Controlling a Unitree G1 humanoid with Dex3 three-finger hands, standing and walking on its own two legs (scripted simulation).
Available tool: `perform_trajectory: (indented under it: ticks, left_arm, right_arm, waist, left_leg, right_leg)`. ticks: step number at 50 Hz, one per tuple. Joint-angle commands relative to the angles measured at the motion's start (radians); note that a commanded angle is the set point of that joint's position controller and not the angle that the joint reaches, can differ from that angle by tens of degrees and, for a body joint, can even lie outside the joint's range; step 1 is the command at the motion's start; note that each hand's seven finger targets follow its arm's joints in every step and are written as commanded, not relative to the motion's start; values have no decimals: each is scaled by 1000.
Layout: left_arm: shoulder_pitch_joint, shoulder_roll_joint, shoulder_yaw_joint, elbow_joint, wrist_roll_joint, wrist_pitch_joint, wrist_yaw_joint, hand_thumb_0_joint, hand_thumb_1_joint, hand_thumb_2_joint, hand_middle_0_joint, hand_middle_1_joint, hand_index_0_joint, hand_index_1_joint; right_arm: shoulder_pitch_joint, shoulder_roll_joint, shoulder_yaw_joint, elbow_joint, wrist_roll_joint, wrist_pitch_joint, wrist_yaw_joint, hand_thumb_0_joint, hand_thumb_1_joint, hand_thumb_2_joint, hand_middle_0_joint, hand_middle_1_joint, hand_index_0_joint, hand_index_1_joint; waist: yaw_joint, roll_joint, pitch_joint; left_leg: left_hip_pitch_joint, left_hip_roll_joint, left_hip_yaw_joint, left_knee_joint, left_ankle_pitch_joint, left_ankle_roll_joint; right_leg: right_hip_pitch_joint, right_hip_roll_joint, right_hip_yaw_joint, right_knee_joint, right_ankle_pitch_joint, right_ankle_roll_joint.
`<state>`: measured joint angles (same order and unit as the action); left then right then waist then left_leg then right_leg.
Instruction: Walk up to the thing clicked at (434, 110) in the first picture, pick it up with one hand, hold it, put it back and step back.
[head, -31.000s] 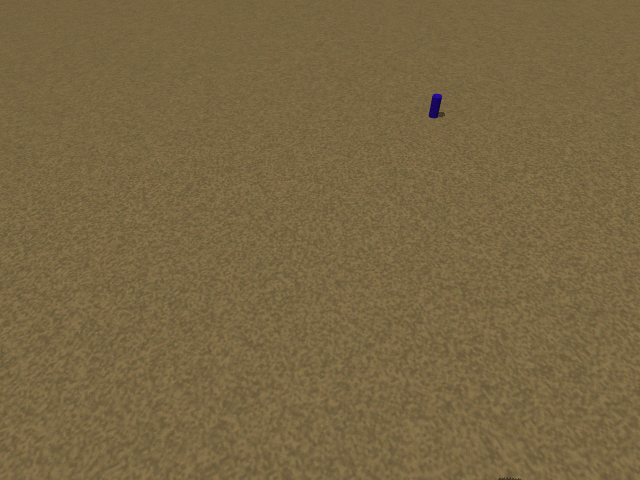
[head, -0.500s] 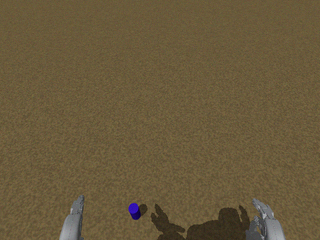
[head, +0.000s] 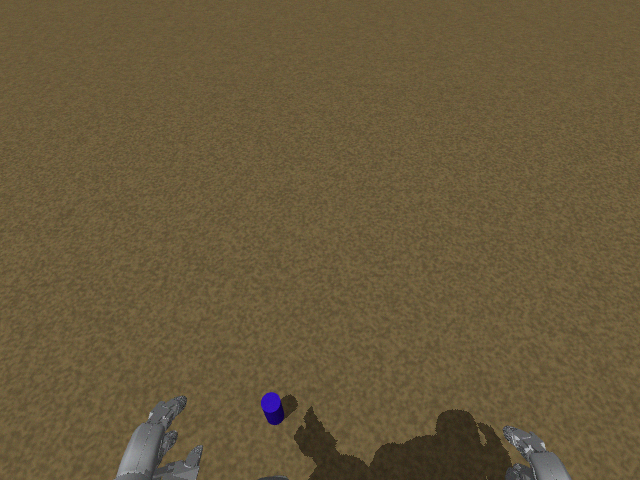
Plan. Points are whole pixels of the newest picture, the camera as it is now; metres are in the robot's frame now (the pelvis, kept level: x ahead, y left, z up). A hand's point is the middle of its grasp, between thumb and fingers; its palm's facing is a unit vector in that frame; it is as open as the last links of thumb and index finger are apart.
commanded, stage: stand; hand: left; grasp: from the side
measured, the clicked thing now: (273, 409) +0.39 +0.18 -0.67
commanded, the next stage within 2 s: none
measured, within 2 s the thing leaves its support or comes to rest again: neither
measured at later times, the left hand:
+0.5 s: hand out of the picture +0.05 +0.24 -0.12, palm faces +0.00 -0.94 -0.33, open 7.4 cm
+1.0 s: hand out of the picture +0.04 +0.24 -0.12, palm faces +0.00 -0.94 -0.34, open 7.4 cm
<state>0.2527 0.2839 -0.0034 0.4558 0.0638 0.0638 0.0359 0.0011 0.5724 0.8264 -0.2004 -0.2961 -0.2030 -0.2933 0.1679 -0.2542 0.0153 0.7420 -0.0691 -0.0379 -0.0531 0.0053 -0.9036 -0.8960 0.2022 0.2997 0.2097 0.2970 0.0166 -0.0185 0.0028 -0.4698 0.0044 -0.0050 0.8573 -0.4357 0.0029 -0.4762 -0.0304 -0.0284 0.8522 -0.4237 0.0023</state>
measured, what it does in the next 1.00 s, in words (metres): stands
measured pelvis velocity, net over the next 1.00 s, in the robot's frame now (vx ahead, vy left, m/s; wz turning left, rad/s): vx -0.01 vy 0.00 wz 0.01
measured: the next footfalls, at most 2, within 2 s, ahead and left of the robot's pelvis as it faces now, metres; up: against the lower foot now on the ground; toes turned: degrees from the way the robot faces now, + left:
none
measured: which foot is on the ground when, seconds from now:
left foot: down 0.00-1.00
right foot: down 0.00-1.00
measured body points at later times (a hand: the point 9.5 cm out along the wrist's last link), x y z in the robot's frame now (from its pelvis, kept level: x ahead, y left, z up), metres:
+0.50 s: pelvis -0.01 +0.00 +0.04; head -0.01 +0.00 +0.49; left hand +0.05 +0.29 -0.09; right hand +0.07 -0.27 -0.10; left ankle +0.01 +0.12 -0.70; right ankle +0.01 -0.12 -0.70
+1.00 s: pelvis -0.01 +0.00 +0.05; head -0.01 +0.00 +0.50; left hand +0.04 +0.29 -0.09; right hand +0.05 -0.29 -0.10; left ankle +0.01 +0.12 -0.70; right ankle +0.01 -0.12 -0.70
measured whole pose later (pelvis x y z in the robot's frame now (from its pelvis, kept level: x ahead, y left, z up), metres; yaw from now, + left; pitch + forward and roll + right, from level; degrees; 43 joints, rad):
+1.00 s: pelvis -0.01 +0.00 +0.05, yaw +1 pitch -3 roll +0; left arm 0.13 0.32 0.00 1.17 0.02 -0.02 0.01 0.01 0.91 0.90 -0.20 -0.30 -0.21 -0.30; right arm 0.15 -0.32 -0.01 1.15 -0.02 0.00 -0.01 0.00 -0.91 -0.90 0.20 0.30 0.21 0.30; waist 0.01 0.01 0.06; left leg -0.13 0.00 -0.01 0.36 -0.18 -0.01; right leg -0.13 -0.03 -0.04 0.36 -0.17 0.01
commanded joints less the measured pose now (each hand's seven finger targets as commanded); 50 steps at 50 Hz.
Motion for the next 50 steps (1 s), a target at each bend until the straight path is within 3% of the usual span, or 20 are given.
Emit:
perform_trajectory:
  ticks: [1, 11, 16, 20, 25, 27, 29, 32, 34, 39, 42, 46, 50]
  left_arm:
    - [-26, 168, 79, 53, -20, -85, -8, 0, 900, 900, -200, -300, -200, -301]
    - [-90, 194, 67, 325, -26, -102, -2, 0, 900, 900, -200, -300, -200, -301]
    - [-93, 209, 59, 426, -37, -102, 0, 0, 900, 900, -200, -300, -200, -301]
    - [-108, 218, 53, 494, -37, -96, -1, 0, 900, 900, -200, -300, -200, -301]
    - [-113, 225, 47, 560, -38, -97, -3, 0, 900, 900, -200, -300, -200, -301]
    - [-124, 229, 47, 578, -37, -99, -4, 0, 900, 900, -200, -300, -200, -301]
    - [-125, 228, 45, 591, -37, -94, -7, 0, 900, 900, -200, -300, -200, -301]
    - [-134, 229, 45, 608, -38, -97, -8, 0, 900, 900, -200, -300, -200, -301]
    - [-137, 235, 46, 619, -38, -95, -9, 0, 900, 900, -200, -300, -200, -301]
    - [-143, 236, 42, 639, -39, -101, -8, 0, 900, 900, -200, -300, -200, -301]
    - [-157, 239, 43, 646, -44, -101, -8, 0, 900, 900, -200, -300, -200, -301]
    - [-155, 241, 40, 659, -42, -97, -11, 0, 900, 900, -200, -300, -200, -301]
    - [-163, 240, 41, 666, -43, -98, -10, 0, 900, 900, -200, -300, -200, -301]
  right_arm:
    - [-24, -192, -97, -48, 17, -25, 24, 0, -900, -900, 200, 300, 200, 300]
    - [-35, -214, -94, 104, 22, 1, 33, 0, -900, -900, 200, 300, 200, 300]
    - [-23, -230, -84, 179, 33, 5, 31, 0, -900, -900, 200, 300, 200, 300]
    - [-31, -240, -79, 230, 38, 11, 30, 0, -900, -900, 200, 300, 200, 300]
    - [-47, -241, -72, 275, 42, 14, 32, 0, -900, -900, 200, 300, 200, 300]
    - [-41, -243, -74, 291, 43, 17, 33, 0, -900, -900, 200, 300, 200, 300]
    - [-42, -253, -75, 304, 43, 21, 34, 0, -900, -900, 200, 300, 200, 300]
    - [-47, -243, -71, 313, 42, 21, 36, 0, -900, -900, 200, 300, 200, 300]
    - [-53, -249, -73, 318, 43, 21, 35, 0, -900, -900, 200, 300, 200, 300]
    - [-53, -249, -70, 332, 47, 18, 38, 0, -900, -900, 200, 300, 200, 300]
    - [-56, -248, -63, 339, 47, 17, 37, 0, -900, -900, 200, 300, 200, 300]
    - [-62, -258, -60, 344, 49, 18, 36, 0, -900, -900, 200, 300, 200, 300]
    - [-71, -267, -60, 346, 51, 17, 34, 0, -900, -900, 200, 300, 200, 300]
  waist:
    - [11, 27, -135]
    - [-2, 37, -23]
    - [-7, 31, -34]
    - [-8, 23, 1]
    - [-1, 28, 28]
    - [-4, 7, 39]
    - [-4, 26, 60]
    - [-5, 23, 45]
    - [-5, 31, 50]
    - [-7, 11, 29]
    - [-6, 29, 10]
    - [-5, 32, 35]
    - [-6, 29, 4]
  left_leg:
    - [129, 41, -76, -216, 249, 63]
    - [164, 66, -113, -388, 188, 48]
    - [242, 75, -110, -437, 297, 35]
    - [259, 82, -118, -499, 250, 26]
    - [272, 81, -116, -543, 243, 20]
    - [276, 81, -112, -548, 230, 20]
    - [254, 78, -117, -573, 150, 16]
    - [256, 82, -113, -572, 185, 20]
    - [252, 81, -114, -580, 156, 17]
    - [289, 85, -109, -567, 229, 18]
    - [296, 91, -105, -569, 271, 19]
    - [293, 90, -106, -584, 249, 15]
    - [319, 100, -103, -576, 309, 18]
  right_leg:
    - [134, -57, 92, -184, 251, -64]
    - [228, -71, 90, -348, 215, -46]
    - [298, -86, 90, -410, 295, -36]
    - [305, -83, 84, -462, 223, -31]
    - [332, -89, 87, -503, 233, -20]
    - [328, -89, 92, -526, 196, -18]
    - [310, -79, 88, -539, 133, -16]
    - [338, -89, 93, -547, 177, -15]
    - [330, -86, 94, -554, 151, -14]
    - [341, -97, 99, -571, 181, -13]
    - [368, -103, 98, -564, 249, -15]
    - [349, -93, 90, -573, 216, -13]
    - [372, -104, 97, -572, 288, -16]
